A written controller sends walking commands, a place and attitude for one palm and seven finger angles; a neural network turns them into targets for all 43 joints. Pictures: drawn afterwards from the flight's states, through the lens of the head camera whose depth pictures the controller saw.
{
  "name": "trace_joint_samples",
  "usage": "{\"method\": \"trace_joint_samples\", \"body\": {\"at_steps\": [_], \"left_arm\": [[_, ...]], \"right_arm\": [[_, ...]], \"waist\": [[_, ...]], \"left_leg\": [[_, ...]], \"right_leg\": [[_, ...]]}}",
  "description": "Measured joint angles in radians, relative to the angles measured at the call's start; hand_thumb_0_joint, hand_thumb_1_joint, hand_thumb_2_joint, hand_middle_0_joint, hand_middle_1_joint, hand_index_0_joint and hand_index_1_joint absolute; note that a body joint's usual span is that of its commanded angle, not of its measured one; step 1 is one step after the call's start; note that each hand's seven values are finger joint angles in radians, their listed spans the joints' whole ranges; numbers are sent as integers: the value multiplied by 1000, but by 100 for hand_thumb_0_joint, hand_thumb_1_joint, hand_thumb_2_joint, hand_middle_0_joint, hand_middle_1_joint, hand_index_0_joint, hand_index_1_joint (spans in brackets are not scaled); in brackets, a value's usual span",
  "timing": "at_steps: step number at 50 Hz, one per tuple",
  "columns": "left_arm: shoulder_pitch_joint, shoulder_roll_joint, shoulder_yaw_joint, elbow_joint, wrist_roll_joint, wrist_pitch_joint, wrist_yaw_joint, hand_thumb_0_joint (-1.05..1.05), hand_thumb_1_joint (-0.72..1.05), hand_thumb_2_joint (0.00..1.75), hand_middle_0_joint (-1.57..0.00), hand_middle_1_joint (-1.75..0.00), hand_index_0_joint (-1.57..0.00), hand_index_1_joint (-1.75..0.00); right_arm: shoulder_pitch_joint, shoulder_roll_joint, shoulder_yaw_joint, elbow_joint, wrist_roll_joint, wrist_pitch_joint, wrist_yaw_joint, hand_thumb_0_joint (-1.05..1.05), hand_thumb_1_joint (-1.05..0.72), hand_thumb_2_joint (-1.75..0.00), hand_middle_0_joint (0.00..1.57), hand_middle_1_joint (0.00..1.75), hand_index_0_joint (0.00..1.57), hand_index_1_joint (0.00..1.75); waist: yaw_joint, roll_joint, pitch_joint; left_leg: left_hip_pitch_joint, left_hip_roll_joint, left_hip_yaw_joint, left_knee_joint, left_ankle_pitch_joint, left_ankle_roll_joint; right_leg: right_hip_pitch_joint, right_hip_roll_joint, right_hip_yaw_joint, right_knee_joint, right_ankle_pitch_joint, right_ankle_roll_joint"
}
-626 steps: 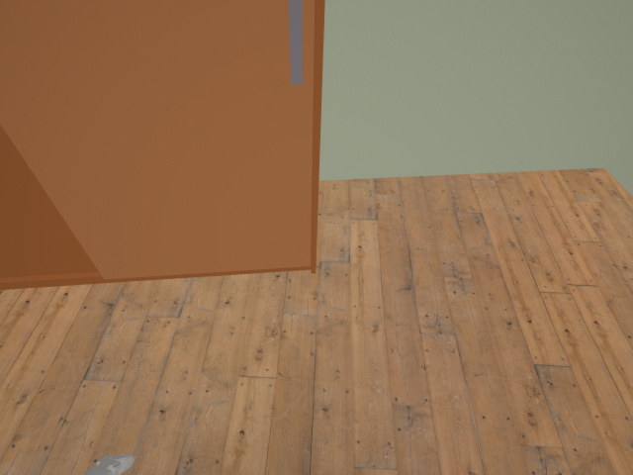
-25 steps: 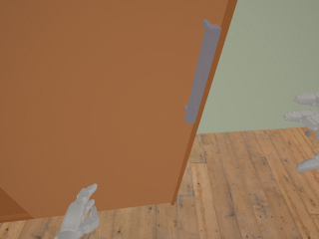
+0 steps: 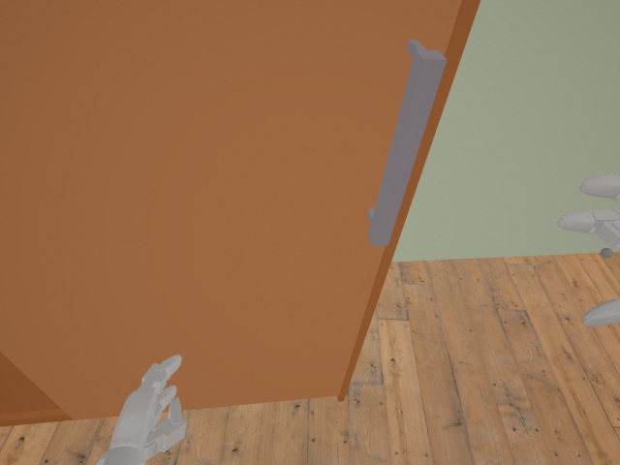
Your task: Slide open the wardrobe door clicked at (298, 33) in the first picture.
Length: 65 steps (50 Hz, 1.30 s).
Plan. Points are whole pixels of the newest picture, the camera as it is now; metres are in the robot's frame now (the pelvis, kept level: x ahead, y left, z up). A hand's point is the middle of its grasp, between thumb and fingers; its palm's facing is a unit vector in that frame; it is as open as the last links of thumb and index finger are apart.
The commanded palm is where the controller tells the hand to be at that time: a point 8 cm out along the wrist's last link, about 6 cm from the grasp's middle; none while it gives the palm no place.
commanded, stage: raise the hand with hooked fingers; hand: right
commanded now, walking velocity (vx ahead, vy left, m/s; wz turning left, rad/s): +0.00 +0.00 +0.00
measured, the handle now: (394, 156) +0.46 -0.10 +0.20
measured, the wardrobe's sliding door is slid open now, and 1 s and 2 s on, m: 0.00 0.00 0.00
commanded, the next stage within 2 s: move the hooked fingers beside the handle in 0.04 s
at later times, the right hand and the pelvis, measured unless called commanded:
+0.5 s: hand (563, 235) +0.30 -0.25 +0.22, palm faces -0.03 +0.99 -0.13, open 14.0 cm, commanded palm +0.27 -0.29 +0.23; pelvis +0.00 +0.00 +0.00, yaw +0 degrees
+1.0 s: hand (529, 218) +0.33 -0.23 +0.21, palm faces -0.03 +1.00 -0.08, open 14.0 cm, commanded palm +0.31 -0.27 +0.22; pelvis +0.00 +0.01 +0.00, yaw +0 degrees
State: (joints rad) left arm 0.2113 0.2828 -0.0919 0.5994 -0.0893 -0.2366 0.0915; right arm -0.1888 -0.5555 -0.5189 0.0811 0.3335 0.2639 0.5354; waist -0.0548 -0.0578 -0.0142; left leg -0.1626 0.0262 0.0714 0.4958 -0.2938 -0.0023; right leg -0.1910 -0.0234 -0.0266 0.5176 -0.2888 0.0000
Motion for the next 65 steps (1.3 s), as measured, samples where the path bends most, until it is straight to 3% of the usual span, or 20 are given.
{"method": "trace_joint_samples", "body": {"at_steps": [8,15,30,53,65], "left_arm": [[-10,-7,-8,3,1,5,-4,1,90,90,-20,-30,-20,-30],[-12,-6,-5,10,1,6,-3,1,90,90,-20,-30,-20,-30],[-14,-13,-1,15,3,30,4,1,90,90,-20,-30,-20,-30],[1,3,18,33,-2,58,17,1,90,90,-20,-30,-20,-30],[9,-9,15,32,1,83,7,1,90,90,-20,-30,-20,-30]], "right_arm": [[0,-4,6,2,6,6,16,-2,50,-30,30,120,30,120],[-26,29,44,-7,-2,3,-3,-2,50,-30,30,120,30,120],[-91,71,103,22,-34,22,-85,-2,50,-30,31,120,30,120],[-214,98,162,180,-60,-14,-125,-2,50,-30,30,120,30,120],[-295,127,194,268,-75,-19,-170,-2,50,-30,30,120,30,120]], "waist": [[-4,-9,-6],[-11,-7,-7],[14,-2,-11],[29,1,-12],[51,4,-20]], "left_leg": [[1,4,2,-5,-1,-4],[2,10,5,-3,-4,-5],[-9,8,-3,5,-5,-1],[-21,-1,2,14,-4,9],[-36,0,-12,14,2,7]], "right_leg": [[-1,5,2,-3,-2,-3],[0,10,5,-5,-1,-5],[0,8,-3,-15,5,0],[-10,-1,3,-10,10,8],[-15,0,-10,-21,17,6]]}}
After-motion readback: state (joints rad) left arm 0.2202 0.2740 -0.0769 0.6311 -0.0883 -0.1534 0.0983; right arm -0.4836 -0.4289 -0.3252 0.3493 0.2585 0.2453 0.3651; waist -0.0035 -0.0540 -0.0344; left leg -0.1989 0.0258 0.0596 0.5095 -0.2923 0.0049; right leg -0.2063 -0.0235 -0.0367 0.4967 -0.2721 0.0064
